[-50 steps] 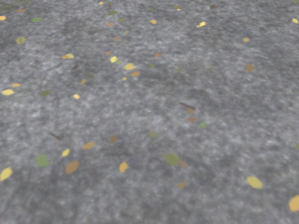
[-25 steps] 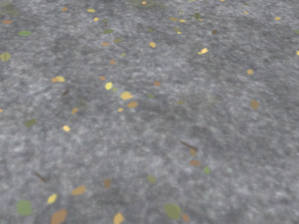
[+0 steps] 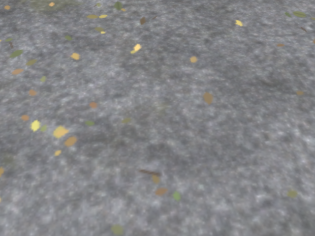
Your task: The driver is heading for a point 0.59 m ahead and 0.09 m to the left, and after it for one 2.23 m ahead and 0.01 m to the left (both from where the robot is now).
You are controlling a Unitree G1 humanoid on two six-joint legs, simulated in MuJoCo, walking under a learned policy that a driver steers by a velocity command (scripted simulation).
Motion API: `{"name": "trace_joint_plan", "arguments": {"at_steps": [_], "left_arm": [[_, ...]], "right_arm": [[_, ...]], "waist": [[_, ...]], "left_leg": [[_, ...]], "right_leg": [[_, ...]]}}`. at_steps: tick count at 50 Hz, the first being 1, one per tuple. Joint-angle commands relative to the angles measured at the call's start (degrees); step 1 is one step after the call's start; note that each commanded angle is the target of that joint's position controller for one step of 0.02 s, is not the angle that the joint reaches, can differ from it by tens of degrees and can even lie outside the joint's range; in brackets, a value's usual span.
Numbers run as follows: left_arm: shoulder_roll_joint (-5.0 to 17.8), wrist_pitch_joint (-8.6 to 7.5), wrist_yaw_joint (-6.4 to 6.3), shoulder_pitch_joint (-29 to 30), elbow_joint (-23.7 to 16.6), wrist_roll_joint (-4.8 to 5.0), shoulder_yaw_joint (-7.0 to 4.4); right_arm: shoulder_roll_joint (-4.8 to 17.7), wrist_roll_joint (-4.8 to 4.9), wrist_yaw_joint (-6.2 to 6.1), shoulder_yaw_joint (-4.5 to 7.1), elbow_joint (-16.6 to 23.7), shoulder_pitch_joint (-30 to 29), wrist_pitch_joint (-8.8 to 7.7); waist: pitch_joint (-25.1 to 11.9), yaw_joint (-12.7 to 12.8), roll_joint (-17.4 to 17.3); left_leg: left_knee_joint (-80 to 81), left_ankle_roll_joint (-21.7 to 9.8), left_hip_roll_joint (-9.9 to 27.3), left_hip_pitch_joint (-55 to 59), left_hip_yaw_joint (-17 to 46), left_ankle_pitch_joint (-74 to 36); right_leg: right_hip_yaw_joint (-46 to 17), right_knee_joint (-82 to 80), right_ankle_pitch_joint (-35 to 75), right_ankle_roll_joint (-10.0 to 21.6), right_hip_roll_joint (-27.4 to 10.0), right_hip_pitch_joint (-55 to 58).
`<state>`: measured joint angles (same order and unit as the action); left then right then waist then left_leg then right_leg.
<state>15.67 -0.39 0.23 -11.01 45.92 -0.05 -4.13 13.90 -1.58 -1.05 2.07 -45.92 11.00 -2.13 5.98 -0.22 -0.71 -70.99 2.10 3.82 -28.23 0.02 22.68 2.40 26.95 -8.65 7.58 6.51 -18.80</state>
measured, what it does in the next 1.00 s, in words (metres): walks ahead, turning left: left foot, then right foot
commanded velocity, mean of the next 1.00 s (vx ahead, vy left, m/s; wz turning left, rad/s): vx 0.15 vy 0.00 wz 0.24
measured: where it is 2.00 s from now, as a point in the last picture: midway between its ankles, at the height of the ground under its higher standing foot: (123, 198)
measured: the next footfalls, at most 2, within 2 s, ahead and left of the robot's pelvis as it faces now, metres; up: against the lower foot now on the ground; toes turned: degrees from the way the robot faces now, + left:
left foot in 0.34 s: +0.14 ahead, +0.14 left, +0.00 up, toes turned +0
right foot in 0.74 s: +0.13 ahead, -0.08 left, +0.00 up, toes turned +17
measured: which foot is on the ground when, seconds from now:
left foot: up 0.00-0.32, down 0.34-0.74, up 0.76-1.00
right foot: down 0.00-0.36, up 0.38-0.72, down 0.74-1.00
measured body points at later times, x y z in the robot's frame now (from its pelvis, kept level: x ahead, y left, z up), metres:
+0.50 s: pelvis +0.08 +0.04 +0.01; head +0.11 +0.06 +0.46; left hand +0.19 +0.31 -0.12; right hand +0.17 -0.23 -0.11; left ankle +0.10 +0.14 -0.73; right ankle +0.04 -0.07 -0.67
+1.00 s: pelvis +0.14 +0.03 +0.02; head +0.15 +0.01 +0.47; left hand +0.05 +0.29 -0.10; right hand +0.36 -0.18 -0.11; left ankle +0.14 +0.19 -0.67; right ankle +0.09 -0.09 -0.73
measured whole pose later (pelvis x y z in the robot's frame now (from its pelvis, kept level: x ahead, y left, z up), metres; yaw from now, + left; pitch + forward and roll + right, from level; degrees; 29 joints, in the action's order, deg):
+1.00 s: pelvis +0.14 +0.03 +0.02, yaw +19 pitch +1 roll +1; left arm 14.7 -4.0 -0.6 -23.2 50.0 -1.3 -2.4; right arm 17.3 -2.4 3.2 4.7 -46.2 10.2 0.9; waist -1.2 2.9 -2.7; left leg -53.6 0.0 -2.1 -32.2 6.3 11.2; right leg 2.5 13.1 -14.2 2.2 0.5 -0.3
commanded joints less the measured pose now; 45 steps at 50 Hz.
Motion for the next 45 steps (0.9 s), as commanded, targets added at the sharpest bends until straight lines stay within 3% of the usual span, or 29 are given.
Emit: {"name": "trace_joint_plan", "arguments": {"at_steps": [1,3,10,13,15,16,17,18,19,20,21,22,23,25,30,31,33,34,36,37,38,39,40,41,43,45], "left_arm": [[7.9,-1.13,-0.03,-3.0,-2.8,-0.31,-1.8],[8.2,-1.19,-0.01,-3.5,-2.9,-0.53,-1.8],[3.7,-1.1,-0.51,-4.5,-0.7,-1.7,0.9],[5.3,-0.65,-1.12,-4.0,0.1,-2.05,0.96],[7.2,0.13,-1.91,-3.6,0.4,-1.25,0.43],[7.8,0.49,-2.35,-3.6,0.6,-0.77,0.17],[8.0,0.55,-2.76,-4.2,0.6,-0.66,-0.02],[6.5,0.4,-3.01,-4.8,-0.7,-0.84,0.21],[3.7,0.79,-3.03,-6.1,-1.2,-0.26,0.56],[3.9,1.54,-3.27,-2.3,-1.6,-0.7,0.78],[4.1,1.95,-2.96,-0.6,-2.0,-0.73,0.56],[3.7,2.22,-2.62,0.2,-1.9,-0.67,0.49],[4.1,2.44,-2.34,0.6,-2.1,-0.65,0.3],[4.1,2.52,-2.1,0.4,-2.2,-0.94,0.36],[3.2,2.51,-2.42,2.8,-3.9,-0.29,1.06],[3.6,2.29,-2.27,2.5,-4.2,-0.44,1.11],[4.1,1.78,-1.87,2.4,-4.8,-0.72,1.15],[4.1,1.46,-1.79,1.0,-4.7,-0.69,1.19],[3.9,0.53,-2.34,-6.6,-2.5,-0.59,1.14],[8.6,-0.11,-3.12,-10.8,-1.6,-1.17,0.12],[16.3,-0.46,-3.16,-10.6,-2.4,-2.04,-1.56],[14.4,-0.62,-3.12,-6.0,-2.7,-2.91,-1.37],[10.8,-1.03,-3.03,-2.9,-3.4,-2.25,-0.45],[8.2,-1.58,-2.66,-1.0,-3.6,-1.64,0.18],[6.7,-2.77,-2.14,-2.8,-3.0,-1.34,0.58],[6.3,-3.84,-1.34,-7.8,-0.7,-1.4,0.46]], "right_arm": [[4.5,-0.49,-0.05,1.17,1.6,8.4,1.93],[4.4,-0.17,-0.12,1.1,1.9,7.8,2.35],[3.5,0.79,0.02,0.3,1.1,2.3,3.17],[4.7,0.92,-0.08,0.57,0.8,1.5,3.33],[5.1,0.92,-0.08,0.77,0.9,2.2,3.02],[4.7,0.88,-0.08,0.65,0.8,3.0,2.59],[5.7,0.65,-0.17,0.82,0.7,3.8,2.01],[9.5,-0.03,-0.38,1.59,0.6,5.6,1.41],[13.3,1.09,-0.05,2.91,0.5,5.5,1.62],[10.7,1.14,0.43,2.48,-0.1,9.4,1.68],[10.8,1.0,0.44,2.73,-0.6,10.0,1.76],[10.5,0.9,0.14,2.92,-0.3,7.3,2.28],[10.0,1.05,-0.18,3.0,0.2,5.1,2.72],[9.0,1.24,-0.13,3.08,1.2,2.8,3.24],[11.1,0.89,0.2,4.48,0.8,5.6,3.89],[11.4,0.84,0.38,4.76,0.8,5.9,4.1],[11.8,0.4,1.05,5.14,1.4,3.9,4.67],[11.9,0.24,1.45,5.3,2.0,2.0,4.94],[11.1,0.75,1.54,5.34,3.5,-3.0,5.23],[7.9,1.15,1.23,4.63,4.8,-3.6,4.79],[4.2,1.56,1.19,3.46,6.9,-4.1,3.97],[9.0,-0.44,1.3,4.25,6.4,-5.1,3.39],[9.7,-0.26,2.15,4.68,5.3,-2.7,3.06],[9.4,-0.39,2.85,4.6,3.8,0.0,2.84],[8.0,-1.03,3.8,4.18,2.2,1.8,2.61],[6.6,-0.79,4.18,3.56,2.9,-0.7,2.37]], "waist": [[-10.6,-2.2,0.9],[-11.7,-2.0,1.9],[-9.9,1.0,5.4],[-7.7,1.6,6.0],[-6.3,1.0,5.4],[-5.8,0.2,4.3],[-6.2,0.0,2.1],[-7.9,1.1,-3.9],[-7.7,2.4,-11.8],[-8.5,-1.8,-11.6],[-7.9,-1.7,-7.7],[-6.9,-0.4,-4.8],[-5.8,0.6,-4.8],[-7.6,1.0,-5.7],[-10.1,-1.6,-6.9],[-11.4,-1.9,-7.1],[-10.5,-1.6,-8.2],[-9.4,-0.4,-8.7],[-6.6,5.1,-5.9],[-5.5,6.4,3.9],[-5.9,6.0,17.1],[-0.4,3.1,7.4],[0.4,0.0,5.8],[0.4,-1.4,5.6],[-0.5,-0.7,8.0],[-0.2,1.2,6.9]], "left_leg": [[4.7,0.9,-0.1,-0.3,1.0,-2.2],[8.2,1.0,-0.4,-1.0,0.6,-4.7],[25.9,-1.3,0.1,6.4,0.2,-11.1],[31.3,-2.6,-2.1,9.2,-0.2,-5.7],[37.0,-3.8,-3.3,10.0,-0.9,-3.4],[43.1,-4.5,-3.5,12.2,-0.7,-7.9],[47.3,-5.4,-1.8,15.3,2.7,-16.6],[48.5,-7.6,4.8,18.5,12.1,-32.1],[48.1,-15.5,13.4,21.5,22.6,-51.5],[51.4,-20.8,17.8,22.7,28.9,-53.7],[52.4,-21.5,15.8,22.1,26.6,-48.7],[52.5,-19.9,12.3,20.6,23.1,-43.4],[52.7,-17.9,9.6,19.4,20.5,-40.3],[52.1,-15.6,5.6,20.7,17.5,-37.9],[51.3,-15.7,5.4,22.2,21.1,-32.0],[52.3,-15.6,4.8,21.4,22.4,-22.7],[54.9,-15.2,3.3,16.4,25.4,-1.5],[55.6,-14.6,2.4,12.6,26.6,5.3],[52.7,-10.3,-2.2,0.2,25.1,13.7],[41.6,-6.5,-7.2,-9.3,18.8,16.7],[24.9,-4.7,-15.2,-16.1,8.1,11.0],[18.6,-4.7,-8.8,-15.5,10.6,3.0],[16.3,-4.6,-7.5,-13.1,10.2,-1.0],[14.2,-3.8,-6.9,-11.9,9.2,-4.2],[10.8,-3.0,-6.7,-11.4,7.1,-7.7],[11.4,-2.7,-6.5,-13.8,7.4,-10.1]], "right_leg": [[-13.7,-7.3,45.3,9.0,-15.6,7.7],[-12.8,-7.4,44.6,8.1,-15.1,8.3],[-9.3,-10.6,30.2,4.0,-15.6,8.9],[-10.2,-8.5,26.3,4.3,-17.7,9.8],[-11.2,-5.0,25.0,4.3,-18.8,11.6],[-10.9,-2.7,23.7,3.1,-18.4,11.6],[-10.3,0.0,19.5,1.1,-16.9,10.4],[-6.7,7.6,11.8,-1.3,-12.3,7.8],[-0.2,14.1,-10.4,-4.6,-2.8,0.1],[-1.9,22.8,-26.4,-5.6,-1.1,-5.2],[-4.1,30.0,-26.7,-6.1,-2.0,-6.8],[-5.0,32.7,-23.8,-6.8,-3.1,-7.8],[-5.3,32.6,-20.9,-7.4,-4.1,-8.6],[-4.5,29.9,-18.1,-9.0,-4.2,-8.4],[-4.2,20.4,-17.3,-10.0,-4.0,-6.8],[-4.1,18.4,-17.5,-9.7,-3.9,-5.0],[-3.5,13.5,-18.6,-8.8,-3.1,-0.4],[-3.1,9.5,-18.7,-8.1,-2.3,3.5],[-2.7,-5.3,-11.9,-5.9,-2.1,18.0],[-13.4,-13.4,-21.8,-3.9,-12.0,24.5],[-37.5,-22.8,-39.2,0.7,-28.6,22.7],[-36.7,-23.0,-38.5,2.3,-29.0,14.3],[-32.4,-22.0,-35.5,2.1,-26.3,11.9],[-26.9,-22.0,-30.1,1.0,-23.0,12.4],[-18.8,-22.0,-21.5,0.5,-19.1,13.8],[-15.7,-21.6,-15.0,1.1,-18.7,16.8]]}}
Keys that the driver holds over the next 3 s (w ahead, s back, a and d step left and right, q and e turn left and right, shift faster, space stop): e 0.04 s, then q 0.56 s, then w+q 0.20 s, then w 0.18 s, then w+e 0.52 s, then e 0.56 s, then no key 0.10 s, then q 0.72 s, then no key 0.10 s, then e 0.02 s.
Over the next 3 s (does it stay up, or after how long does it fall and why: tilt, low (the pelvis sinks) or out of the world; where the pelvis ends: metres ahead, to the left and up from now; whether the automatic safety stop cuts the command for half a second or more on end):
stays up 0.52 0.14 0.01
